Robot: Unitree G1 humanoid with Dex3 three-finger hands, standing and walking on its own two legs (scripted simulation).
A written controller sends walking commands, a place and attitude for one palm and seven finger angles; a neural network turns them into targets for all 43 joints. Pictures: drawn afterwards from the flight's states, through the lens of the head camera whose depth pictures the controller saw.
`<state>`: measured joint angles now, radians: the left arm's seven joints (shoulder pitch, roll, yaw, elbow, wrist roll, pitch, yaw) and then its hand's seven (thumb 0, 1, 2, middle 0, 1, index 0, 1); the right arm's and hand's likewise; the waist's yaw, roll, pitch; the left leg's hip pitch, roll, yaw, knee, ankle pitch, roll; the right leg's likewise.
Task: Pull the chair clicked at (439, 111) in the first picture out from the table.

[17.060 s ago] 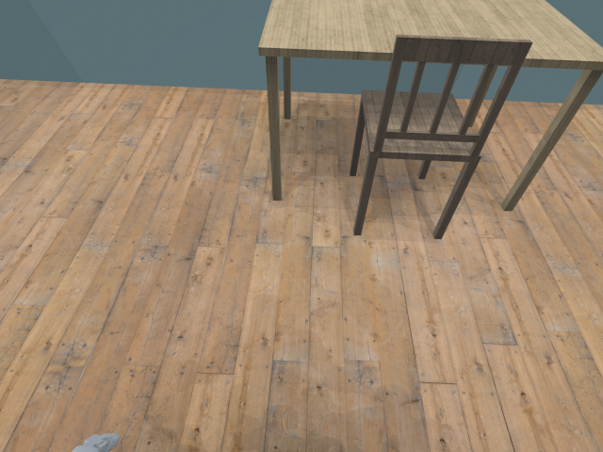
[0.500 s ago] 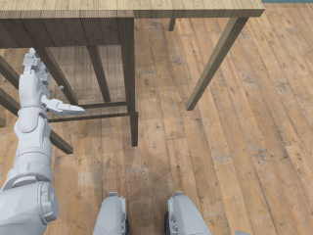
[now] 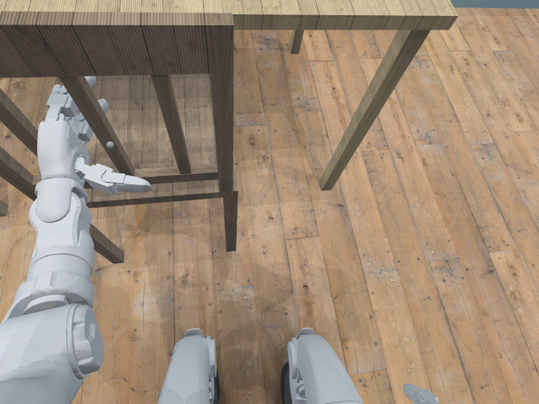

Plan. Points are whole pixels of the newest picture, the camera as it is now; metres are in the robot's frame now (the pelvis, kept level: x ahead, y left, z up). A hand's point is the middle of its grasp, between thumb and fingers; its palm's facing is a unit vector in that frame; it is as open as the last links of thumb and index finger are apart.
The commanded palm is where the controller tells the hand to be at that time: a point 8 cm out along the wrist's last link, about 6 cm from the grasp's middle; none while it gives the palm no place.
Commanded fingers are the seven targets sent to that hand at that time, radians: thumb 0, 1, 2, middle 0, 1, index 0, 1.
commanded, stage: hook a spindle and tug to test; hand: left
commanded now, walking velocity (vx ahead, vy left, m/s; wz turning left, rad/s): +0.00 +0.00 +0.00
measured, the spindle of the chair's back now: (105, 133) +0.50 +0.22 +0.02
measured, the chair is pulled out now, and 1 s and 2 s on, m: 0.00 0.03 0.15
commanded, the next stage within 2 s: step backward, pulling the chair out in 1.18 s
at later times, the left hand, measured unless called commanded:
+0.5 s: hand (114, 145) +0.47 +0.20 +0.03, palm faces +0.10 -0.99 -0.03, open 6.4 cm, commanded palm +0.44 +0.24 +0.03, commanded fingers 0.00 0.90 0.90 -0.50 -1.45 -0.50 -1.45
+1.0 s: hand (120, 165) +0.44 +0.19 +0.03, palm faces +0.11 -0.99 -0.03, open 5.3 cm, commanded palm +0.41 +0.23 +0.03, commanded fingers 0.00 0.90 0.90 -0.50 -1.45 -0.50 -1.45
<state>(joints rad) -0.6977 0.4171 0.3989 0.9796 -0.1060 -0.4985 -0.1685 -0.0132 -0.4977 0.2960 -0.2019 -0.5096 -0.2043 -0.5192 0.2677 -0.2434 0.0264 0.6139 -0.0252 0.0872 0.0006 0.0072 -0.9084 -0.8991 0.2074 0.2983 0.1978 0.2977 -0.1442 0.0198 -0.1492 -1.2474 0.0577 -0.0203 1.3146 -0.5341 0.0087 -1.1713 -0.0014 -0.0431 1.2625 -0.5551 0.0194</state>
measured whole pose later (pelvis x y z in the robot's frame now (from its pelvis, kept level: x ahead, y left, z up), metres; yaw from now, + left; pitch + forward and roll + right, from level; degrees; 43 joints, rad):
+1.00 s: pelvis +0.01 +0.00 +0.01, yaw +0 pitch +25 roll -3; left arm -0.49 0.31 0.32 0.79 -0.15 -0.50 -0.12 0.01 0.74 0.81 -0.46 -1.42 -0.42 -1.45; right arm 0.26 -0.24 0.01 0.62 -0.01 0.06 0.01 0.01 -0.91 -0.90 0.21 0.30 0.20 0.30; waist -0.11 0.02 -0.16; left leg -1.17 0.06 -0.01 1.26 -0.54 0.00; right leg -1.10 0.00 -0.03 1.23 -0.56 0.01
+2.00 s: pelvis -0.04 -0.02 +0.10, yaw +1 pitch +6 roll -1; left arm -0.52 0.19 0.08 1.08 -0.07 -0.27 0.10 0.01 0.74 0.78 -0.31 -1.13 -0.50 -1.45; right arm 0.25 -0.22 0.01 0.72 0.06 0.03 -0.11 0.01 -0.91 -0.90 0.21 0.30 0.20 0.30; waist -0.07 0.03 0.08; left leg -0.57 0.05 0.01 0.69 -0.24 -0.01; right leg -0.52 0.00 -0.03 0.65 -0.24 0.00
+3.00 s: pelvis -0.11 -0.02 +0.10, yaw +5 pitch +2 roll -1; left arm -0.58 0.18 0.01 1.10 -0.06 -0.20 0.10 0.04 0.70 0.81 -0.30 -1.20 -0.50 -1.45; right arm 0.20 -0.27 0.01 0.78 0.05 -0.05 -0.13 0.01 -0.91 -0.90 0.21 0.30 0.20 0.30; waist -0.07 0.00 0.14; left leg -0.49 0.02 -0.01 0.65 -0.16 -0.01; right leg -0.51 -0.04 -0.05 0.65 -0.22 0.01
